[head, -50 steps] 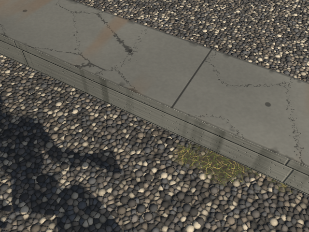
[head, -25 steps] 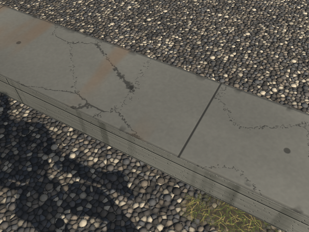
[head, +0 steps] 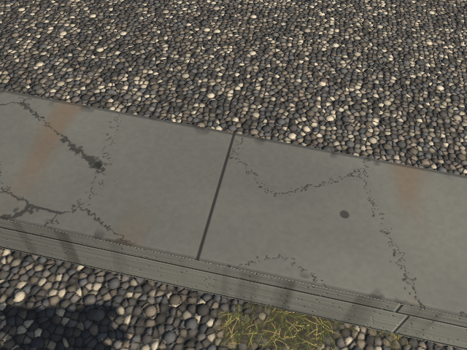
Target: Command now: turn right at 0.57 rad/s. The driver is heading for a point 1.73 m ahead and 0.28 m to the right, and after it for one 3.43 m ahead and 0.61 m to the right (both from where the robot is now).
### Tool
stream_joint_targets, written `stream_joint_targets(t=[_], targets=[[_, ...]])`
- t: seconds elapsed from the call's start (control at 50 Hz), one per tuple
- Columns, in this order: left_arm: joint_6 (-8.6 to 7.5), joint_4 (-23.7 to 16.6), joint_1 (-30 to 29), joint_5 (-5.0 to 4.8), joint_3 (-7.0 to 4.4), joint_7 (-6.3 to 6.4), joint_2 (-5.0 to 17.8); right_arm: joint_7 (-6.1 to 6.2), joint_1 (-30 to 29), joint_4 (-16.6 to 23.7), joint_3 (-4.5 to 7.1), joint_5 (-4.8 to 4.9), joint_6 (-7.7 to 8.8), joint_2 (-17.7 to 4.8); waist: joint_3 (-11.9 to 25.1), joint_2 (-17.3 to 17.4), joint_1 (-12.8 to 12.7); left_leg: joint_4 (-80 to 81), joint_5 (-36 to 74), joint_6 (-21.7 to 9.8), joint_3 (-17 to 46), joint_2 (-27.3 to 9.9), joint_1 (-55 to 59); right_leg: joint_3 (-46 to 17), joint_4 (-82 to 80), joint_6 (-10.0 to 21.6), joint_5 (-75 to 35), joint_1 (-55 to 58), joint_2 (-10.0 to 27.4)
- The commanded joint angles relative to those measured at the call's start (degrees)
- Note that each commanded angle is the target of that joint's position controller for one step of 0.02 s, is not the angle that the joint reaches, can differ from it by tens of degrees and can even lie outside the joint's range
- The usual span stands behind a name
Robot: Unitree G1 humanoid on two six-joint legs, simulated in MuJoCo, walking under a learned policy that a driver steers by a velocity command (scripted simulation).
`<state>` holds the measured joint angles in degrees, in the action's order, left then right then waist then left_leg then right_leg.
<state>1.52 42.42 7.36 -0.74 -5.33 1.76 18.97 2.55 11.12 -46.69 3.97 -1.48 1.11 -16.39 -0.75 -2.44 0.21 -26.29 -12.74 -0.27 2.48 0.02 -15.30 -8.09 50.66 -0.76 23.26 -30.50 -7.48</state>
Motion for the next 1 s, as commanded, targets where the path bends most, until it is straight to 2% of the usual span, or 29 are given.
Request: stream_joint_targets(t=[0.02,0.08,0.14,0.18,0.24,0.28,0.3,0.32,0.34,0.36,0.38,0.4,0.42,0.44,0.46,0.5,0.54,0.58,0.68,0.72,0.74,0.76,0.78,0.8,0.82,0.84,0.86,0.9,1.0], targets=[[0.48,-1.1,5.5,0.35,-1.94,0.00,5.6,0.59,-6.4,6.0,1.02,1.11,0.88,-6.7,2.3,8.7,-2.5,8.5,15.7,-8.7,10.6,-14.9,6.5,0.6,18.3,-3.1,-0.3,-7.6,3.7],[0.46,-4.5,0.0,-0.64,-0.78,-0.61,3.5,1.09,-2.5,5.3,0.95,0.72,-0.13,-7.4,1.2,10.4,0.7,8.9,19.1,-10.3,5.4,-13.7,10.0,4.3,14.5,-5.1,-3.5,-10.3,6.1],[0.21,-7.1,-2.9,-0.49,-0.10,-1.35,2.8,1.26,0.0,4.9,1.65,0.56,-0.94,-9.7,3.2,11.7,2.8,8.3,21.7,-11.6,4.2,-15.7,14.7,5.8,6.5,-6.2,-2.9,-8.6,8.5],[0.17,-8.1,-3.2,-0.36,0.39,-1.99,2.3,0.92,-0.8,5.3,2.21,0.88,-1.19,-11.2,4.0,12.3,3.0,8.1,22.5,-11.7,2.0,-16.5,13.3,7.7,0.9,-5.5,-2.1,-3.6,9.5],[0.55,-8.8,-2.3,-0.42,0.14,-2.74,3.3,0.01,-1.5,5.5,2.83,1.51,-1.19,-12.3,4.4,13.3,2.8,7.0,23.4,-11.3,-0.3,-17.4,11.1,10.9,-6.4,-3.7,-2.3,3.3,8.8],[1.04,-9.1,-1.3,-0.43,-0.25,-3.21,3.8,-0.50,-1.7,5.2,3.10,2.38,-0.89,-12.5,4.4,13.8,1.9,4.9,23.2,-10.2,-0.7,-18.3,11.2,11.5,-12.9,-1.6,-4.0,6.8,8.5],[1.20,-8.7,0.5,-0.38,-0.48,-3.41,3.7,-0.63,-2.7,5.1,3.16,3.01,-0.80,-12.5,4.6,13.3,0.5,2.6,22.5,-8.7,-1.9,-18.0,10.4,12.3,-18.8,0.0,-7.9,10.2,7.9],[1.28,-7.8,2.9,-0.26,-0.94,-3.31,4.2,-0.74,-2.1,4.6,2.96,3.46,-0.63,-11.4,5.1,12.0,-0.6,-1.1,19.8,-6.3,-3.9,-16.6,8.2,12.5,-25.3,1.9,-13.1,15.7,6.6],[1.31,-7.0,5.9,-0.23,-2.02,-2.65,6.8,-1.11,1.4,3.3,2.38,2.66,-0.34,-9.0,6.9,5.9,-1.0,-9.1,13.3,-2.2,-8.1,-13.9,1.7,8.0,-29.2,4.1,-22.7,25.5,8.2],[1.25,-7.8,8.7,0.22,-3.67,-1.41,14.1,-1.67,0.8,5.7,0.87,-0.83,-0.04,-4.7,8.6,-12.3,-0.2,-28.1,-17.4,3.6,-12.4,-6.9,-16.8,-12.8,-27.0,10.5,-49.5,38.0,24.0],[-0.04,-9.1,8.3,2.00,-3.31,-1.88,14.6,-1.36,-4.3,8.3,0.93,-0.52,0.38,-5.5,11.4,-13.1,-3.1,-39.3,-28.3,5.3,-3.6,-1.2,-24.6,-22.5,-28.2,21.9,-52.9,34.5,31.3],[-1.23,-9.0,7.6,2.18,-2.75,-2.34,12.1,-1.11,-6.8,8.5,1.63,0.87,0.26,-8.3,10.6,-7.1,-4.2,-43.7,-24.9,4.9,0.4,-2.5,-25.1,-17.8,-29.3,21.2,-48.0,32.9,27.9],[-1.82,-8.7,4.6,1.55,-2.14,-2.06,10.0,-0.82,-6.1,8.1,1.86,1.60,-0.01,-8.9,8.2,-5.6,-2.2,-43.1,-19.5,4.1,0.8,-3.5,-25.5,-12.5,-29.4,17.8,-43.4,30.7,24.6],[-1.78,-9.1,1.9,0.72,-1.54,-1.68,8.0,-0.26,-4.9,6.7,2.02,1.22,-0.36,-8.8,7.6,-2.8,-1.0,-41.0,-15.6,4.1,1.1,-4.3,-24.9,-9.9,-29.4,15.0,-39.1,29.0,22.1],[-1.55,-9.2,0.0,0.13,-0.99,-1.36,7.0,0.07,-3.9,6.4,2.18,0.83,-0.74,-9.2,7.0,-3.5,0.0,-39.9,-12.6,4.5,0.9,-4.3,-22.7,-8.2,-29.8,14.1,-38.9,26.1,20.9],[-1.38,-9.2,-0.4,0.73,-0.38,-0.85,6.3,-0.09,-1.3,5.8,1.98,1.05,-0.89,-8.2,8.1,-4.6,1.1,-39.2,-8.6,5.0,0.1,-3.0,-17.9,-6.1,-30.6,14.1,-38.8,22.9,19.5],[-1.43,-8.8,-0.3,0.99,-0.09,-0.50,5.9,-0.15,-1.3,5.9,1.48,1.36,-0.90,-7.0,7.8,-4.9,0.7,-33.3,-7.0,5.2,0.0,-3.0,-16.3,-5.3,-31.3,14.1,-35.1,22.5,18.8],[-1.32,-8.3,-0.3,1.04,0.06,-0.27,6.0,-0.31,-2.4,6.3,0.86,1.18,-0.92,-5.9,6.9,-5.3,0.0,-26.5,-6.2,5.2,0.1,-3.3,-13.9,-5.6,-31.7,13.8,-29.7,21.6,18.5],[-1.14,-6.6,-0.2,1.45,0.55,-1.04,6.2,-0.99,-3.3,6.5,0.58,1.50,-0.60,-6.3,3.9,-6.0,-1.6,-14.5,-8.0,4.2,-1.0,-2.6,-6.0,-8.4,-31.9,14.2,-19.0,17.2,18.6],[-1.10,-6.0,-1.3,1.07,1.28,-1.28,4.9,-1.31,-1.8,6.0,0.37,1.46,-0.15,-5.5,3.3,-5.0,-0.1,-5.4,-3.5,3.1,-1.8,-1.9,-0.9,-8.7,-30.1,12.9,-18.4,16.1,17.7],[-1.18,-5.4,-1.0,0.81,1.83,-1.34,3.8,-1.55,-0.7,5.6,0.12,1.02,0.17,-5.0,3.3,-3.7,1.1,2.3,3.1,2.3,-2.0,-1.7,3.6,-8.1,-29.0,11.0,-18.0,14.9,16.4],[-1.72,-4.6,1.0,1.34,2.45,-1.41,2.4,-1.53,-0.1,5.6,0.07,0.15,0.49,-6.1,4.5,-1.4,0.7,4.5,10.1,1.2,1.2,-4.4,9.0,-7.3,-27.9,8.1,-15.8,13.1,14.5],[-2.32,-4.4,3.1,2.41,2.60,-1.64,1.9,-1.24,0.4,6.2,0.64,-0.28,0.53,-10.0,5.5,5.2,-1.6,3.0,21.3,-1.2,6.2,-10.2,12.0,-3.4,-23.6,5.2,-11.1,11.1,10.5],[-2.51,-4.2,5.0,2.48,2.63,-1.70,0.8,-1.54,-2.3,5.3,0.62,0.20,0.48,-9.8,5.7,12.0,-4.6,2.8,14.5,-5.0,7.4,-11.4,5.9,1.4,-24.4,2.9,-6.5,14.5,7.1],[-2.33,-3.6,2.5,2.71,2.42,-1.51,2.8,-2.01,-4.3,6.4,-0.18,0.49,0.70,-6.2,4.3,10.2,-2.6,4.1,6.2,-4.7,6.3,-9.2,2.5,1.5,-24.4,1.5,-8.4,17.4,7.3],[-2.01,-3.7,0.3,2.22,1.99,-1.36,3.7,-2.16,-4.3,6.2,-0.46,0.26,0.95,-5.4,3.2,9.4,-1.4,3.8,2.4,-2.9,4.4,-7.2,1.8,1.5,-24.0,1.8,-9.7,17.1,7.2],[-1.48,-3.5,-0.3,1.80,1.98,-1.09,3.4,-2.27,-4.0,6.1,-0.54,0.16,1.28,-5.9,2.5,8.8,-1.0,3.3,2.3,-1.5,3.2,-5.9,1.5,0.9,-23.8,2.4,-11.3,16.9,7.6],[-0.96,-3.2,0.4,1.77,2.03,-0.98,2.9,-2.16,-2.5,5.5,-0.81,0.32,1.94,-5.7,2.0,7.4,-0.6,2.4,2.7,-0.8,2.3,-5.3,1.8,0.1,-24.2,2.9,-13.5,16.6,8.1],[-1.34,-1.2,1.4,1.54,2.02,-0.91,1.7,-1.57,-1.7,5.1,-1.40,0.61,1.75,-5.3,2.3,3.8,0.0,0.8,4.4,-1.0,1.4,-4.4,3.1,0.0,-24.1,2.5,-16.5,16.8,8.2]])
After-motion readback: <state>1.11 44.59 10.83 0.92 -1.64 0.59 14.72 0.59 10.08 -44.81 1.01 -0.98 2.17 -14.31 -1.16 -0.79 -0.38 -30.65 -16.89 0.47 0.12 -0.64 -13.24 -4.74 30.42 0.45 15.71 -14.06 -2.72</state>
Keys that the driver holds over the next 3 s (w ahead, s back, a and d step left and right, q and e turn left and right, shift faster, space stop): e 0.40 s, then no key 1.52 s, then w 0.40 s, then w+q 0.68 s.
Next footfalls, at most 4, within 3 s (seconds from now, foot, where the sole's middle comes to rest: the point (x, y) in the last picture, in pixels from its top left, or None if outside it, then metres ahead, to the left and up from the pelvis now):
0.34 right None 0.02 -0.15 -0.78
0.76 left None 0.10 0.07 -0.78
2.22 right None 0.06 -0.17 -0.78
2.66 left None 0.42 -0.07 -0.78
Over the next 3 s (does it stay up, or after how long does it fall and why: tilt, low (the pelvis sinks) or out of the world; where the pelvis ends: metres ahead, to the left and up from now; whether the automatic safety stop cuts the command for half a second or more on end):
stays up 0.43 -0.14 0.00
